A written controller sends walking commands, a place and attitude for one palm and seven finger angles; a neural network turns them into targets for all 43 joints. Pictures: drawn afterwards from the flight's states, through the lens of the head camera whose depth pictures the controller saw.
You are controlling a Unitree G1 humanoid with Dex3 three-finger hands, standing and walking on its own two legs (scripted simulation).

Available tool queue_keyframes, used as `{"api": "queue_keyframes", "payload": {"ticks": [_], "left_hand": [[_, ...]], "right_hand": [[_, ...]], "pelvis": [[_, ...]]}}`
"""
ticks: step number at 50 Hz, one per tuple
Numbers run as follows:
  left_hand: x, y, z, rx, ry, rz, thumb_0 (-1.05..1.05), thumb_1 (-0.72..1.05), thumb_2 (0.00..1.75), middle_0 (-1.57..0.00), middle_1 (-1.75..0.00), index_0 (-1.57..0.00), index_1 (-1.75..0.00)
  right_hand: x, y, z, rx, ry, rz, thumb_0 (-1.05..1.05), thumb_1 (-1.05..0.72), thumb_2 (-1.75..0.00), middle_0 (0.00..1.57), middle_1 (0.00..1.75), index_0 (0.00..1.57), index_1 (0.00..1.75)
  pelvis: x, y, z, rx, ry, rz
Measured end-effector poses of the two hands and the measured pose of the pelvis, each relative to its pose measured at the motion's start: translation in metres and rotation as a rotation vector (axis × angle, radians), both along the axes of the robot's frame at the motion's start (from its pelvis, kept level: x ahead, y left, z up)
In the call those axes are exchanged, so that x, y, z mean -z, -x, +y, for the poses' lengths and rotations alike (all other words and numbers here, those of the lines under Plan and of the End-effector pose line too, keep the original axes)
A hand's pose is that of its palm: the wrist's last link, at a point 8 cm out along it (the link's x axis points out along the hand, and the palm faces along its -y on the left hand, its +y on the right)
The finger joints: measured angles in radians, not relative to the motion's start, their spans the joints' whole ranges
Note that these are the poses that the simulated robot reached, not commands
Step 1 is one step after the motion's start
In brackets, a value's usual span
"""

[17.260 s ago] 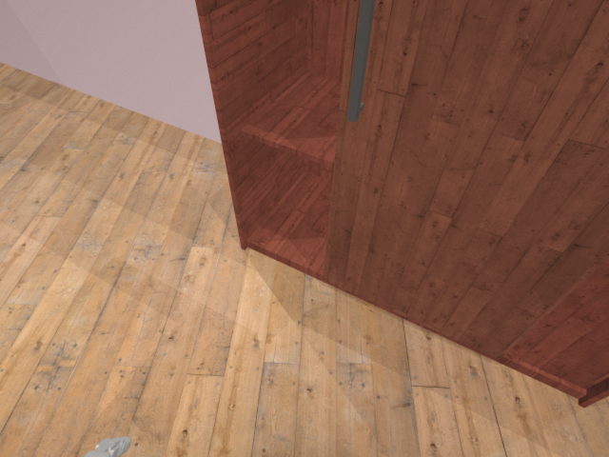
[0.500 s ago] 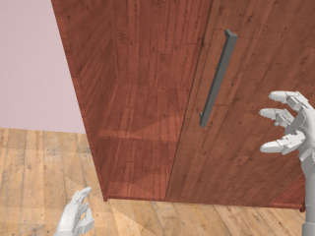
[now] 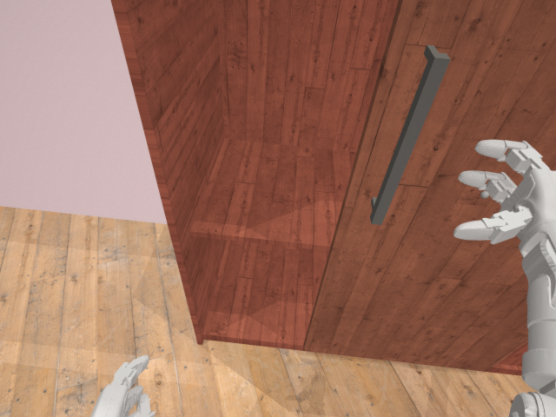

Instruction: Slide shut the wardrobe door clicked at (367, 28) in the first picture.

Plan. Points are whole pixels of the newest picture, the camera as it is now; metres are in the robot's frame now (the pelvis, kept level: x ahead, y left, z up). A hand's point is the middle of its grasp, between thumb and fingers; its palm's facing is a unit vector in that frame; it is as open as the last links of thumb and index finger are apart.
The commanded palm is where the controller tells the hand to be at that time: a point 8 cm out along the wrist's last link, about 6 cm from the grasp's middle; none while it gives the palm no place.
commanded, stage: move the hooked fingers beside the handle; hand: right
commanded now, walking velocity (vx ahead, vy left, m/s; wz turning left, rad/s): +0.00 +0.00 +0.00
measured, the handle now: (399, 147) +0.49 -0.16 +0.18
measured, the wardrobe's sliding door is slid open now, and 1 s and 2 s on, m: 0.37 0.37 0.37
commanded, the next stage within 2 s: none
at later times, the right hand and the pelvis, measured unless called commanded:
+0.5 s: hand (460, 167) +0.42 -0.22 +0.20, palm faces +0.07 +1.00 -0.02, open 14.0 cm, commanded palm +0.40 -0.27 +0.19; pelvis +0.01 -0.01 +0.00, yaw +1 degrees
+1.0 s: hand (462, 177) +0.41 -0.23 +0.18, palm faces +0.09 +1.00 -0.01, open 14.0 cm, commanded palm +0.39 -0.27 +0.18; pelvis +0.00 -0.01 +0.00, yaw +0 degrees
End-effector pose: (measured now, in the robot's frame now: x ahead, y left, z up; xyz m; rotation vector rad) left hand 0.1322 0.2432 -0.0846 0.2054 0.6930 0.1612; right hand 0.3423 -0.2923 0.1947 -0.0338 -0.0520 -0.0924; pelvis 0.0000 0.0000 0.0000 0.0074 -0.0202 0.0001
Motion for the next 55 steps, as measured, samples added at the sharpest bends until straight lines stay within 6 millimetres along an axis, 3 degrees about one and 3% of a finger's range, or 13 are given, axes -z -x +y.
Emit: {"api": "queue_keyframes", "payload": {"ticks": [24, 36, 45, 52, 55], "left_hand": [[0.011, 0.023, 0.0, -0.056, -0.001, 0.112, 0.02, 0.9, 0.9, -0.2, -0.3, -0.21, -0.3], [0.014, 0.033, 0.002, -0.072, -0.001, 0.155, 0.02, 0.9, 0.9, -0.2, -0.3, -0.21, -0.3], [0.01, 0.028, 0.002, -0.066, 0.003, 0.123, 0.02, 0.9, 0.9, -0.2, -0.3, -0.2, -0.3], [0.01, 0.026, 0.003, -0.05, -0.004, 0.12, 0.01, 0.9, 0.9, -0.2, -0.3, -0.21, -0.3], [0.011, 0.029, 0.003, -0.044, -0.011, 0.126, 0.01, 0.9, 0.9, -0.2, -0.3, -0.21, -0.3]], "right_hand": [[-0.002, -0.054, 0.015, -0.025, -0.012, 0.001, -0.02, 0.5, -0.3, 0.3, 1.2, 0.3, 1.2], [0.011, -0.056, 0.018, -0.014, -0.017, 0.035, -0.02, 0.5, -0.3, 0.3, 1.2, 0.3, 1.2], [-0.007, -0.046, 0.016, -0.021, -0.023, -0.031, -0.02, 0.5, -0.3, 0.3, 1.2, 0.3, 1.2], [0.014, -0.045, 0.01, 0.0, -0.014, 0.072, -0.02, 0.5, -0.3, 0.3, 1.2, 0.3, 1.2], [0.011, -0.045, 0.018, -0.019, -0.001, 0.025, -0.02, 0.5, -0.3, 0.29, 1.2, 0.3, 1.2]], "pelvis": [[0.0, -0.01, -0.008, -0.012, -0.004, 0.045], [0.001, -0.009, -0.009, -0.015, -0.005, 0.051], [0.001, -0.008, -0.007, -0.013, -0.006, 0.034], [0.002, 0.0, -0.007, -0.004, -0.009, 0.045], [0.002, 0.002, -0.007, 0.0, -0.01, 0.045]]}}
